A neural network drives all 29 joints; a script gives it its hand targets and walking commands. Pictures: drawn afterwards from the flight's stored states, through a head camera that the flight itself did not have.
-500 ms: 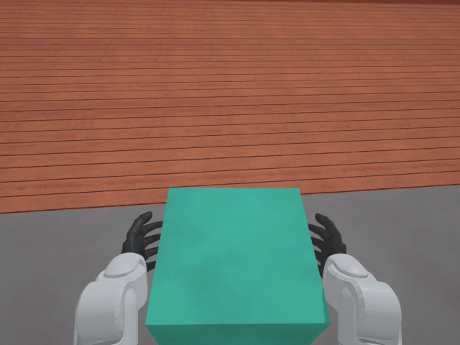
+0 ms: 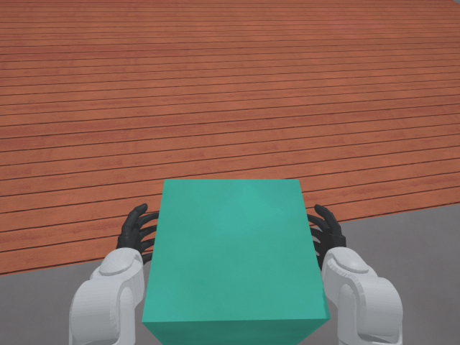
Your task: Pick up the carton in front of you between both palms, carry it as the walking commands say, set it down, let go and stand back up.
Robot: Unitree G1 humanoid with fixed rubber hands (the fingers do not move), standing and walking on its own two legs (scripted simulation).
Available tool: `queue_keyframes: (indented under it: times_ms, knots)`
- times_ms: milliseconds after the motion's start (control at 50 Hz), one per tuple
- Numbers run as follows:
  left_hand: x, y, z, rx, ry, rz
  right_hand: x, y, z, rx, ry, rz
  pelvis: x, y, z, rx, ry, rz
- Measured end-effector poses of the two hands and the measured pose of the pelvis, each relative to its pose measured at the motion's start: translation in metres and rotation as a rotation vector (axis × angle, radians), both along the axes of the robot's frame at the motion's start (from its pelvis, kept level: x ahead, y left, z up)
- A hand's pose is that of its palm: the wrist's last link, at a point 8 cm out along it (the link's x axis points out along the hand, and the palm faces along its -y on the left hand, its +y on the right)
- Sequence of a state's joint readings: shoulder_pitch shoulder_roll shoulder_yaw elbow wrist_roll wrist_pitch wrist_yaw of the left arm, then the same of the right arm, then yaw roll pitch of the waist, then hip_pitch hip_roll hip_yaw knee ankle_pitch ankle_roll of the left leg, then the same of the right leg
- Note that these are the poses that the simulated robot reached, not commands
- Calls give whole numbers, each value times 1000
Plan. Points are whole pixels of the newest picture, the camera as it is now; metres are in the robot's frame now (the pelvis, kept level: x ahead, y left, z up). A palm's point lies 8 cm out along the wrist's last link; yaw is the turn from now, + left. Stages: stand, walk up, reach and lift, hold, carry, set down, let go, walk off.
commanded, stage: carry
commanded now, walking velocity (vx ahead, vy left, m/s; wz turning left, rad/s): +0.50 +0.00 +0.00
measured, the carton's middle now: (231, 271) +0.25 -0.01 +0.03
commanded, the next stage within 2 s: none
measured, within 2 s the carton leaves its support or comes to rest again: neither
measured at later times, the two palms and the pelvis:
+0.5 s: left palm (165, 123) +0.58 +0.14 +0.10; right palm (290, 125) +0.60 -0.16 +0.09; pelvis +0.35 -0.02 +0.00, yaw +3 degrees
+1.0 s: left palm (164, 33) +1.02 +0.19 +0.15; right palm (254, 35) +1.02 -0.11 +0.15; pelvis +0.68 +0.03 -0.01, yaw +2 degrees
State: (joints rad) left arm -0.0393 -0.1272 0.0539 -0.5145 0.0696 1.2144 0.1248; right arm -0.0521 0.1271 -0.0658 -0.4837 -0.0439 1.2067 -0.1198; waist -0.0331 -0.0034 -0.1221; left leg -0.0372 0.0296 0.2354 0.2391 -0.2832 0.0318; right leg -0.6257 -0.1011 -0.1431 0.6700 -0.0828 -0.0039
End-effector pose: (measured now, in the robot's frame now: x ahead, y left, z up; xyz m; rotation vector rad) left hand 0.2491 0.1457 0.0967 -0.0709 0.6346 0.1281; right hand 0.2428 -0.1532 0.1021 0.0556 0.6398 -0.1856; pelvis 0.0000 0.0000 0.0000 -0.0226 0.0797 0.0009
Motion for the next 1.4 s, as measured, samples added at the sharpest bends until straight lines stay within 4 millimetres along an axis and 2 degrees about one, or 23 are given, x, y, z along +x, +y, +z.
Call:
queue_keyframes:
  times_ms: [80,160,240,300,380,520,580,660,720,800,960,1060,1120,1160,1220,1280,1400]
  knots:
    - [56,-4,-9,10,-4,36,66,-4,-12,9,-4,36,65,-12,-13,11,-11,12]
    - [118,-14,-28,36,12,62,137,-13,-39,34,11,64,131,-27,-33,-6,-33,38]
    - [162,-17,-38,31,105,94,190,-16,-48,30,104,95,176,-37,-20,14,-19,62]
    - [193,-17,-31,30,121,114,226,-15,-42,29,120,114,210,-40,-7,32,-10,66]
    - [243,-16,-17,34,88,112,275,-15,-30,29,87,113,261,-38,3,50,-2,55]
    - [350,-8,2,31,-16,65,368,-8,-9,25,-17,66,364,-20,-2,41,-13,40]
    - [404,3,6,16,-78,51,418,3,-1,17,-79,50,412,-7,-14,27,-24,31]
    - [486,22,3,-17,-141,35,494,21,5,-2,-143,27,473,13,-35,38,-46,13]
    - [540,29,7,-17,-98,12,541,28,9,-3,-99,1,504,23,-28,24,-36,5]
    - [606,33,21,-44,-73,13,601,33,24,-1,-76,-17,546,31,-13,10,-17,6]
    - [738,41,49,-17,-86,35,743,40,50,-3,-87,23,647,31,-3,7,9,25]
    - [828,38,50,1,-77,57,840,37,45,4,-78,52,723,20,-13,21,11,42]
    - [883,33,44,18,-75,79,902,32,33,23,-76,72,774,11,-27,14,0,52]
    - [914,32,35,30,-52,99,938,31,22,39,-52,88,799,5,-29,4,2,48]
    - [947,33,19,5,7,126,980,34,9,66,8,91,832,0,-19,15,10,41]
    - [976,37,12,-25,17,161,1014,38,4,99,20,76,866,-3,-7,25,20,41]
    - [1050,44,29,-51,-76,175,1085,45,19,123,-72,60,948,5,5,36,32,28]
